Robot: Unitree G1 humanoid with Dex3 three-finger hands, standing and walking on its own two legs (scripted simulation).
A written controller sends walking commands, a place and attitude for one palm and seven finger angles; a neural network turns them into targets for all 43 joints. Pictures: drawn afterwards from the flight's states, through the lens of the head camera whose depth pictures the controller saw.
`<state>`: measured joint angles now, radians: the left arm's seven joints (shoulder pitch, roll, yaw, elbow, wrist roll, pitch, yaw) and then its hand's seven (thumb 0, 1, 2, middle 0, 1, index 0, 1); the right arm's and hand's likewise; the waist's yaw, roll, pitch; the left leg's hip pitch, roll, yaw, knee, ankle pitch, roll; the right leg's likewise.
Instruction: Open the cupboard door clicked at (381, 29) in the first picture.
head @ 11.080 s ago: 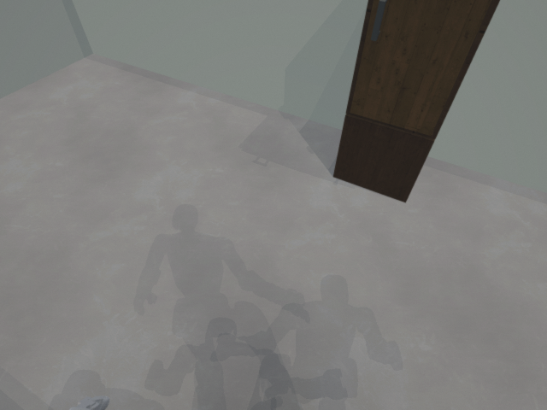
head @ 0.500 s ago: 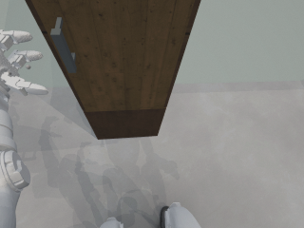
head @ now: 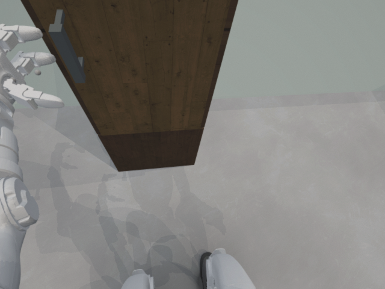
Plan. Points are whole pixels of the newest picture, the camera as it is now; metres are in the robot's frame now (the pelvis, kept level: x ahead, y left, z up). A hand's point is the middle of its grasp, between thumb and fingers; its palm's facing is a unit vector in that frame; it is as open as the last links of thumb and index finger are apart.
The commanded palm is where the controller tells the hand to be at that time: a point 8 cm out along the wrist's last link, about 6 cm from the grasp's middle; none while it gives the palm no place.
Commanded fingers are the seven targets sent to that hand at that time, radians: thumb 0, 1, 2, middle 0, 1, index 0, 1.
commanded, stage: slide the fingers in behind the handle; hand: left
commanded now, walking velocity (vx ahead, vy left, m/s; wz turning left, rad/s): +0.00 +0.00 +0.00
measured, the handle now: (70, 49) +0.57 +0.20 +0.10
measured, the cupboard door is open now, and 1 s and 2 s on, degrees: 0 0 0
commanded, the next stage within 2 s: close the thumb around the handle in 1.36 s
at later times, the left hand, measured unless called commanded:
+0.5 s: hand (56, 70) +0.52 +0.21 +0.10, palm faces +0.00 -1.00 -0.01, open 14.0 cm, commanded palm +0.49 +0.25 +0.10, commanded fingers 0.00 -0.50 0.30 -0.30 -1.20 -0.30 -1.20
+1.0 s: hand (80, 71) +0.51 +0.17 +0.10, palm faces +0.02 -1.00 -0.02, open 14.0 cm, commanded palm +0.48 +0.22 +0.10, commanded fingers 0.00 -0.50 0.30 -0.30 -1.20 -0.30 -1.20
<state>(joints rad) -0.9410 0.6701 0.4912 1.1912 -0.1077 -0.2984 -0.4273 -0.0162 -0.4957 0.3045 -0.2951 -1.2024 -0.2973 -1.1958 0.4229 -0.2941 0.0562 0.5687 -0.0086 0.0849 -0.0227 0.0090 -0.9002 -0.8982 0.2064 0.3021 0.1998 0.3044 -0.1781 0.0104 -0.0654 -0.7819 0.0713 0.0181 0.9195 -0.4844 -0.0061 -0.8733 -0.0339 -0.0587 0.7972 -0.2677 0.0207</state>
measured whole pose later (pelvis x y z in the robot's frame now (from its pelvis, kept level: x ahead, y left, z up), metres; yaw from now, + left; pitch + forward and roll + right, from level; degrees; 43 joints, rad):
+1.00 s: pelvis +0.01 -0.01 +0.01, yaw +0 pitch +18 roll -1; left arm -0.89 0.44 0.38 1.11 -0.09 -0.36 -0.22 -0.02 -0.50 0.30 -0.30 -1.20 -0.29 -1.20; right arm 0.39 -0.27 0.03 0.59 -0.02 0.05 0.01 0.01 -0.90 -0.90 0.21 0.30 0.20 0.30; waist -0.14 0.03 -0.08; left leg -0.70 0.06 0.03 0.86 -0.48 -0.02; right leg -0.82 -0.04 -0.05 0.79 -0.29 0.02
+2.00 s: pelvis +0.01 -0.01 +0.00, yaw +0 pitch +19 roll -1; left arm -0.92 0.46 0.39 1.15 -0.09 -0.37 -0.22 0.00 0.54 0.75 -0.36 -1.31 -0.36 -1.31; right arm 0.40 -0.28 0.03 0.60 -0.03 0.04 0.00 0.01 -0.90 -0.90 0.21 0.30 0.20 0.30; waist -0.15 0.03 -0.08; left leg -0.73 0.06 0.03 0.87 -0.47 -0.01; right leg -0.84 -0.04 -0.04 0.80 -0.28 0.02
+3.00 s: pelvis +0.03 -0.01 +0.03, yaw +1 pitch +11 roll +0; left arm -0.23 -0.10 0.02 0.29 0.03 -0.18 0.49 0.01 0.72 0.81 -0.32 -1.31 -0.34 -1.29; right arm 0.19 -0.20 0.00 0.56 -0.06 0.03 0.03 0.01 -0.90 -0.90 0.20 0.30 0.20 0.30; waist 0.00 0.04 -0.10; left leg -0.45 0.04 0.03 0.70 -0.44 -0.02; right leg -0.59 -0.05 -0.05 0.69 -0.29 0.02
